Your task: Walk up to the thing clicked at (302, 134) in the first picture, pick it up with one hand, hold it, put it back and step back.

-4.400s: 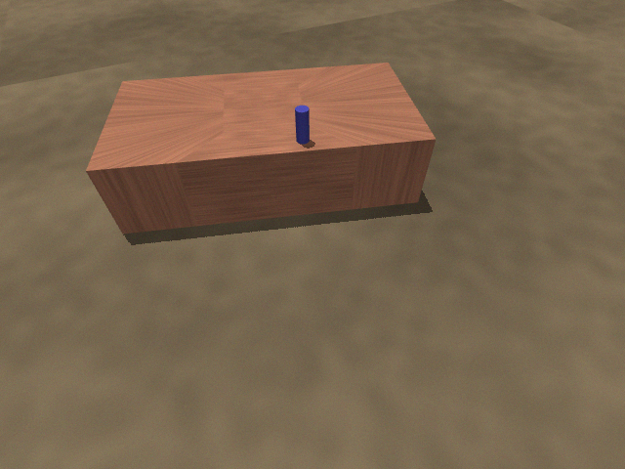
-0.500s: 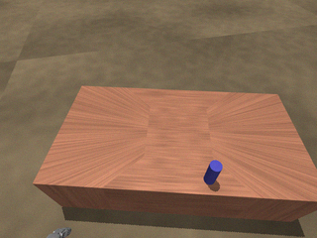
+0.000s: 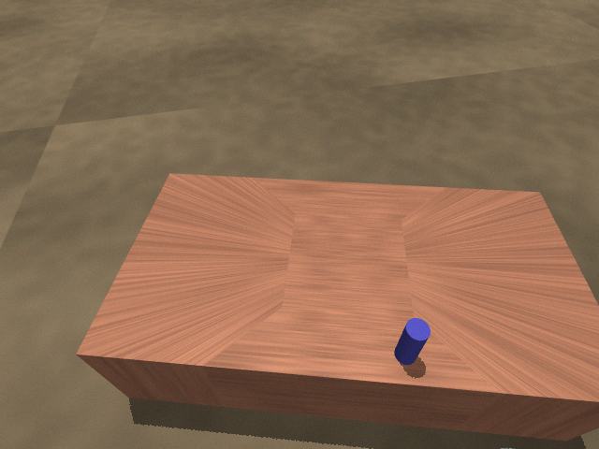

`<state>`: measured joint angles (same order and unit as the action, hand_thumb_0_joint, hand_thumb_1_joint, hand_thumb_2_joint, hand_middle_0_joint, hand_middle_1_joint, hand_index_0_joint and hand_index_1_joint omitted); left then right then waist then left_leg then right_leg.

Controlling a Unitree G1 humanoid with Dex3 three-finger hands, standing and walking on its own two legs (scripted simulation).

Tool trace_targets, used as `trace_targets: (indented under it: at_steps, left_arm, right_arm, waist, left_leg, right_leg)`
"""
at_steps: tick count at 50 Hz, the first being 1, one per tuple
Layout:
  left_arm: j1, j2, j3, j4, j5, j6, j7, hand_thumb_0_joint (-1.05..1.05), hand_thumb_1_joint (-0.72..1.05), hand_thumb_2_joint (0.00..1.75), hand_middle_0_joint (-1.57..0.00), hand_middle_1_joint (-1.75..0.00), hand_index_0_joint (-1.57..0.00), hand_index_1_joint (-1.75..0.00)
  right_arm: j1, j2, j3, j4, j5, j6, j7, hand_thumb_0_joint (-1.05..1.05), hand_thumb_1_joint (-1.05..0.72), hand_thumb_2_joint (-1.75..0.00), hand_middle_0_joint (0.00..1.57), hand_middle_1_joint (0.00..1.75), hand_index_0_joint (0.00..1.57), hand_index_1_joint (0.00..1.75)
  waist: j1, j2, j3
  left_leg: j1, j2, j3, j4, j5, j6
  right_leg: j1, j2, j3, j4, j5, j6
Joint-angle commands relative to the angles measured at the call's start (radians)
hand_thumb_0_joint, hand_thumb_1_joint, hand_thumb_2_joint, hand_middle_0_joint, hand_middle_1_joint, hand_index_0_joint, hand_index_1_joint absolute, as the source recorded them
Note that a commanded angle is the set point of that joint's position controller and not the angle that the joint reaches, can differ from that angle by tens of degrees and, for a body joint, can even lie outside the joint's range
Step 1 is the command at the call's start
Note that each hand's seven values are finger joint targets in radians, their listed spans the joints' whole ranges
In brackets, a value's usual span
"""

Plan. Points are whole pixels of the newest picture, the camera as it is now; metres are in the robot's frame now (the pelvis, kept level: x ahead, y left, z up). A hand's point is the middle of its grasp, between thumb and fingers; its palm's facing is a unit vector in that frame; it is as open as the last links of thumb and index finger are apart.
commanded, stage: walk up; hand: right
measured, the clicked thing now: (411, 342) +0.42 -0.22 -0.35
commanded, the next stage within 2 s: stand in 0.58 s
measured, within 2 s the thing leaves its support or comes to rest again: neither
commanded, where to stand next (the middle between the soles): +0.04 +0.00 m, yaw -2 degrees
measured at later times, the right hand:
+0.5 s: hand out of the picture +0.08 -0.26 -0.16, palm faces -0.01 +0.95 -0.33, open 7.4 cm
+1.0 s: hand out of the picture +0.08 -0.27 -0.16, palm faces -0.02 +0.95 -0.32, open 7.4 cm
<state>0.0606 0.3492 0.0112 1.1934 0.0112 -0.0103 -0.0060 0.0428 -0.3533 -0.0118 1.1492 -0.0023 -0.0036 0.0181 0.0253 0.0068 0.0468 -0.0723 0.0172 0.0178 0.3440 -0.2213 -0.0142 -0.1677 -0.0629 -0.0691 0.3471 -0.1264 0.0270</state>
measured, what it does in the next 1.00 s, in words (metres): stands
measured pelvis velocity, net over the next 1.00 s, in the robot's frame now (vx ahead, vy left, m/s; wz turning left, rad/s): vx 0.01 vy -0.02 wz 0.00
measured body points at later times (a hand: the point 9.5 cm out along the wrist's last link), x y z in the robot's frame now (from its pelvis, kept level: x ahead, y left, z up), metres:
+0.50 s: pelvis +0.01 -0.01 +0.00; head +0.01 -0.01 +0.45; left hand +0.10 +0.30 -0.13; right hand +0.08 -0.31 -0.14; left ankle -0.02 +0.13 -0.75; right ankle +0.04 -0.14 -0.75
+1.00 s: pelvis +0.01 -0.02 +0.00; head +0.01 -0.02 +0.45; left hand +0.08 +0.29 -0.13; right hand +0.08 -0.32 -0.13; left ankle -0.02 +0.13 -0.75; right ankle +0.04 -0.14 -0.75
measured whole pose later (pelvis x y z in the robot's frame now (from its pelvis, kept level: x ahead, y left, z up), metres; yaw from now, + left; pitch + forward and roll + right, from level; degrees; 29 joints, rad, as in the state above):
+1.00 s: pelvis +0.01 -0.02 +0.00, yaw +0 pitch -3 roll +0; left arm 0.09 0.35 0.01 1.15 0.01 0.00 -0.01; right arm 0.11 -0.35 -0.01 1.14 -0.01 -0.01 0.02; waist 0.00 0.01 0.05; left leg -0.05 0.04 0.01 0.31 -0.21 -0.04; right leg -0.15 -0.04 -0.08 0.34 -0.13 0.00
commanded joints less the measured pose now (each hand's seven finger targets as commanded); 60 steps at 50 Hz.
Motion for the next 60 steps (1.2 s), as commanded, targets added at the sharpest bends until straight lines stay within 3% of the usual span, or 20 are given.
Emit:
trace_targets:
  at_steps: [1,6,14,28,29,34,42,48,54,58,60]
  left_arm:
    - [-0.065,0.210,0.037,-0.065,-0.001,-0.028,0.010,0.00,0.90,0.90,-0.20,-0.30,-0.20,-0.30]
    - [-0.065,0.209,0.042,-0.072,-0.001,-0.027,0.010,0.00,0.90,0.90,-0.20,-0.30,-0.20,-0.30]
    - [-0.055,0.206,0.048,-0.085,-0.001,-0.024,0.011,0.00,0.90,0.90,-0.20,-0.30,-0.20,-0.30]
    - [-0.064,0.203,0.051,-0.099,0.001,-0.021,0.012,0.00,0.90,0.90,-0.20,-0.30,-0.20,-0.30]
    - [-0.061,0.209,0.042,-0.098,-0.003,-0.021,0.014,0.00,0.90,0.90,-0.20,-0.30,-0.20,-0.30]
    - [-0.052,0.203,0.037,-0.106,-0.004,-0.023,0.012,0.00,0.90,0.90,-0.20,-0.30,-0.20,-0.30]
    - [-0.041,0.211,0.032,-0.108,-0.002,-0.019,0.008,0.00,0.90,0.90,-0.20,-0.30,-0.20,-0.30]
    - [-0.032,0.220,0.031,-0.113,-0.003,-0.025,0.010,0.00,0.90,0.90,-0.20,-0.30,-0.20,-0.30]
    - [-0.024,0.219,0.031,-0.113,-0.004,-0.023,0.009,0.00,0.90,0.90,-0.20,-0.30,-0.20,-0.30]
    - [-0.020,0.227,0.032,-0.115,-0.003,-0.021,0.009,0.00,0.90,0.90,-0.20,-0.30,-0.20,-0.30]
    - [-0.018,0.228,0.032,-0.114,-0.003,-0.021,0.010,0.00,0.90,0.90,-0.20,-0.30,-0.20,-0.30]
  right_arm:
    - [-0.041,-0.215,-0.038,-0.046,0.000,-0.013,-0.017,0.00,-0.90,-0.90,0.20,0.30,0.20,0.30]
    - [-0.029,-0.208,-0.035,-0.045,0.000,-0.013,-0.017,0.00,-0.90,-0.90,0.20,0.30,0.20,0.30]
    - [-0.009,-0.208,-0.035,-0.048,-0.002,-0.016,-0.021,0.00,-0.90,-0.90,0.20,0.30,0.20,0.30]
    - [0.010,-0.203,-0.036,-0.062,-0.005,-0.012,-0.022,0.00,-0.90,-0.90,0.20,0.30,0.20,0.30]
    - [0.009,-0.194,-0.034,-0.068,-0.011,-0.016,-0.024,0.00,-0.90,-0.90,0.20,0.30,0.20,0.30]
    - [0.007,-0.209,-0.036,-0.069,-0.011,-0.023,-0.025,0.00,-0.90,-0.90,0.20,0.30,0.20,0.30]
    - [0.013,-0.202,-0.035,-0.068,-0.010,-0.020,-0.020,0.00,-0.90,-0.90,0.20,0.30,0.20,0.30]
    - [0.019,-0.203,-0.035,-0.071,-0.011,-0.018,-0.020,0.00,-0.90,-0.90,0.20,0.30,0.20,0.30]
    - [0.026,-0.206,-0.033,-0.069,-0.011,-0.019,-0.020,0.00,-0.90,-0.90,0.20,0.30,0.20,0.30]
    - [0.034,-0.204,-0.033,-0.067,-0.010,-0.017,-0.021,0.00,-0.90,-0.90,0.20,0.30,0.20,0.30]
    - [0.034,-0.205,-0.033,-0.069,-0.012,-0.017,-0.021,0.00,-0.90,-0.90,0.20,0.30,0.20,0.30]
  waist:
    - [-0.016,-0.002,-0.073]
    - [-0.015,-0.011,-0.066]
    - [-0.014,-0.008,-0.089]
    - [-0.018,-0.010,-0.071]
    - [-0.028,-0.024,-0.087]
    - [-0.028,0.007,-0.097]
    - [-0.024,0.000,-0.040]
    - [-0.027,-0.013,-0.070]
    - [-0.025,-0.001,-0.065]
    - [-0.026,-0.011,-0.058]
    - [-0.027,-0.008,-0.076]
  left_leg:
    - [-0.042,0.112,-0.078,-0.088,0.091,0.031]
    - [-0.062,0.106,-0.078,-0.087,0.087,0.028]
    - [-0.056,0.108,-0.074,-0.079,0.139,0.028]
    - [-0.054,0.108,-0.070,-0.073,0.145,0.029]
    - [-0.049,0.129,-0.088,-0.096,0.180,0.022]
    - [-0.035,0.127,-0.078,-0.094,0.210,0.016]
    - [-0.077,0.116,-0.076,-0.110,0.069,0.014]
    - [-0.043,0.120,-0.078,-0.096,0.101,0.021]
    - [-0.049,0.120,-0.075,-0.095,0.100,0.019]
    - [-0.042,0.118,-0.076,-0.092,0.077,0.017]
    - [-0.042,0.120,-0.074,-0.089,0.098,0.018]
  right_leg:
    - [0.053,-0.092,0.099,-0.068,0.031,-0.029]
    - [0.064,-0.089,0.102,-0.073,0.019,-0.026]
    - [0.092,-0.094,0.097,-0.052,0.100,-0.030]
    - [0.082,-0.087,0.098,-0.053,0.096,-0.031]
    - [0.104,-0.088,0.091,-0.041,0.115,-0.036]
    - [0.119,-0.092,0.093,-0.041,0.165,-0.034]
    - [0.079,-0.083,0.104,-0.080,-0.011,-0.036]
    - [0.077,-0.091,0.110,-0.072,0.054,-0.039]
    - [0.079,-0.088,0.110,-0.065,0.058,-0.041]
    - [0.053,-0.087,0.118,-0.073,0.006,-0.044]
    - [0.075,-0.090,0.117,-0.061,0.048,-0.046]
